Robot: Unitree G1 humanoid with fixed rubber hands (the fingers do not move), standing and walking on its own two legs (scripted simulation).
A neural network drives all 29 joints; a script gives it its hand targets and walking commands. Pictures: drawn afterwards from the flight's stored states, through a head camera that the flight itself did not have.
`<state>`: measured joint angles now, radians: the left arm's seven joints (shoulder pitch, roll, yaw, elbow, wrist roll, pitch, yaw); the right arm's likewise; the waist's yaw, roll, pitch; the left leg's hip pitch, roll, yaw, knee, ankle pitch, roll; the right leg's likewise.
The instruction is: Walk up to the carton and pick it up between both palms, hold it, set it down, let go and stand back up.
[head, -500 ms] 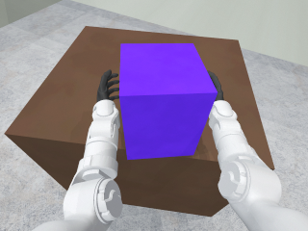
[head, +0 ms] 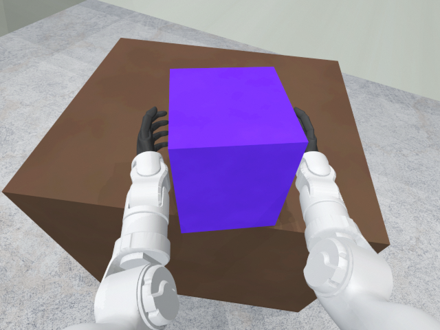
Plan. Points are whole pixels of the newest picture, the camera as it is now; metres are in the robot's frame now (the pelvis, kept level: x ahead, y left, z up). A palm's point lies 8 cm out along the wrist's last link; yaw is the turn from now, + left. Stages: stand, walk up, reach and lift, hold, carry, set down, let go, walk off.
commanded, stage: set down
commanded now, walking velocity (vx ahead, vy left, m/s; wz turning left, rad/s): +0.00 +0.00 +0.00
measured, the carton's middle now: (226, 152) +0.43 +0.03 +0.07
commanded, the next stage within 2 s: none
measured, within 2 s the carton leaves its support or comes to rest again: rests again in 0.90 s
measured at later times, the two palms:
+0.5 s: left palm (149, 153) +0.39 +0.17 +0.10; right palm (304, 152) +0.43 -0.11 +0.10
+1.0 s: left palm (153, 149) +0.41 +0.17 +0.09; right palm (303, 153) +0.44 -0.12 +0.08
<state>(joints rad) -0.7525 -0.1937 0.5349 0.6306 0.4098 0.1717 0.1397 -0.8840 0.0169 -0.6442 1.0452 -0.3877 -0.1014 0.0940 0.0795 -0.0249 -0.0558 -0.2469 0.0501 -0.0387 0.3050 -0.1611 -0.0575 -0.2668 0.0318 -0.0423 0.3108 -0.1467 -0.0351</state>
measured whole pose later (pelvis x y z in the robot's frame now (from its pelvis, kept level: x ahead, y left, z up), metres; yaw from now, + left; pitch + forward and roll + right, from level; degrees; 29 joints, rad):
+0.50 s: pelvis +0.00 +0.00 +0.00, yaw +0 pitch +5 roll +0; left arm -0.72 -0.23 0.55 0.56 0.45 0.16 0.12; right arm -0.85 0.05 -0.66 0.98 -0.42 -0.12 0.12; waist 0.07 -0.03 -0.03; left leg -0.21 0.04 -0.03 0.29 -0.16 -0.05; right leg -0.24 0.02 -0.04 0.31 -0.15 -0.03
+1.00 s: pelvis -0.01 +0.01 -0.01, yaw -3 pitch +12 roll -1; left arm -0.85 -0.04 0.23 0.82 0.11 0.17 0.28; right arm -0.97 -0.17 -0.27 1.22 -0.04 -0.04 0.03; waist 0.14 0.00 -0.10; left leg -0.42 0.07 0.00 0.40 -0.18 -0.05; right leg -0.43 0.05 -0.01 0.34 -0.12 -0.03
